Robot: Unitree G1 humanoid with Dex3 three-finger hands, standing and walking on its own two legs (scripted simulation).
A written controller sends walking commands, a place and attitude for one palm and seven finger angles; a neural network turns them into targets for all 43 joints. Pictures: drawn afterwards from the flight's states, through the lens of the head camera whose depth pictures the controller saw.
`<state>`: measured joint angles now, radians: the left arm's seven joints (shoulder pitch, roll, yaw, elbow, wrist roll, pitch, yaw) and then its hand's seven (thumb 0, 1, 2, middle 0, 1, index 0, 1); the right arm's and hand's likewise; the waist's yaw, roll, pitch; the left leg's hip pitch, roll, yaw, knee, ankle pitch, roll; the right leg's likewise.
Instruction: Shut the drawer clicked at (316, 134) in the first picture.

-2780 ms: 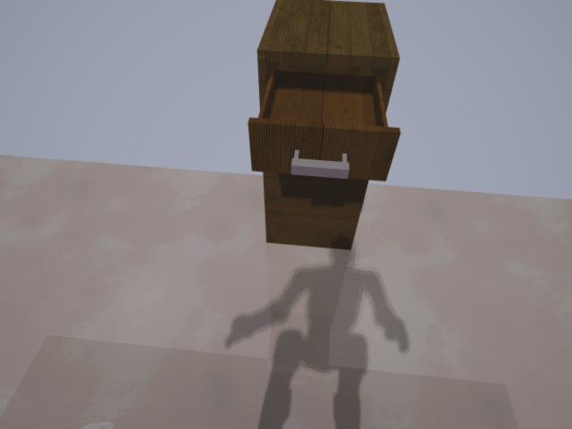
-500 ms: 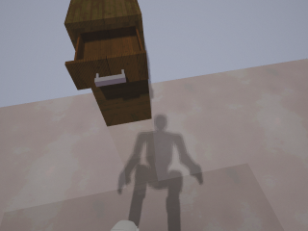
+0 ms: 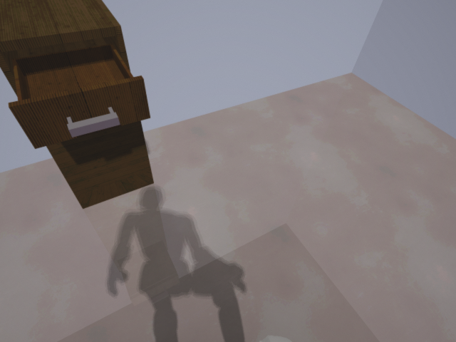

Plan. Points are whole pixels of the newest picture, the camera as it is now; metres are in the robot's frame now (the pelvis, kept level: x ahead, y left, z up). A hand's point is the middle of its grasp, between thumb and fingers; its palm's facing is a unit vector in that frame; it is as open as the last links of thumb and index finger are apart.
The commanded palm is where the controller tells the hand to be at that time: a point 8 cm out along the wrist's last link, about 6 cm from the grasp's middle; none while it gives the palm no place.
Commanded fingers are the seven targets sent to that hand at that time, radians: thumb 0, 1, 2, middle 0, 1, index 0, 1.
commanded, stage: walk to a spot facing it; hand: left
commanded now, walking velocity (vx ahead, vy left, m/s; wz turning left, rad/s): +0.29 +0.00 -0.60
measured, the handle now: (92, 119) +0.63 +0.44 -0.03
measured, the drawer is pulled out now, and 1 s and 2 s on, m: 0.29 0.29 0.29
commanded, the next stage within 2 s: turn to face it in 0.62 s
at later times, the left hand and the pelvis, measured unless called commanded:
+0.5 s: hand out of the picture +0.12 +0.09 -0.17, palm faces -0.20 -0.96 -0.17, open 7.4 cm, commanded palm none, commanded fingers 0.00 0.90 0.90 -0.20 -0.30 -0.20 -0.30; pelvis +0.08 -0.07 +0.00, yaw -14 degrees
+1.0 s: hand (193, 260) +0.33 +0.11 -0.18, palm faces -0.13 -0.98 -0.15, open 7.4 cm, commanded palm none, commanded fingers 0.00 0.90 0.90 -0.20 -0.30 -0.20 -0.30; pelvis +0.23 -0.05 +0.00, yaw -12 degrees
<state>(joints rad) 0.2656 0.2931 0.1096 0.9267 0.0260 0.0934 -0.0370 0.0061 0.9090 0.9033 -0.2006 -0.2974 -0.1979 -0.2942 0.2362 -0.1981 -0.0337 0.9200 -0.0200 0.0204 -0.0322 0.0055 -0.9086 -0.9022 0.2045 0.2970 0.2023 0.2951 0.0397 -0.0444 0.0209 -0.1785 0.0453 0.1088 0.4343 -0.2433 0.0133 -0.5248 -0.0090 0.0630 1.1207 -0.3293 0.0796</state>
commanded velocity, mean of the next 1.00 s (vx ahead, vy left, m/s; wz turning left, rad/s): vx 0.22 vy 0.00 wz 0.03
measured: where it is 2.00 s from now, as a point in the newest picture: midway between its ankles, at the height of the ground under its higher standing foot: outside the picture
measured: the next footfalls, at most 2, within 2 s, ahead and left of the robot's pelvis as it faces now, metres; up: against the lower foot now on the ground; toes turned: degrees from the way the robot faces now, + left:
right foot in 0.20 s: +0.01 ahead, -0.17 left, +0.00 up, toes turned -14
left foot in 0.66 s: +0.34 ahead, -0.01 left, +0.00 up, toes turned -8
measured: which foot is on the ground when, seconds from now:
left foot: down 0.00-0.20, up 0.22-0.64, down 0.66-1.00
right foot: up 0.00-0.18, down 0.20-0.68, up 0.70-1.00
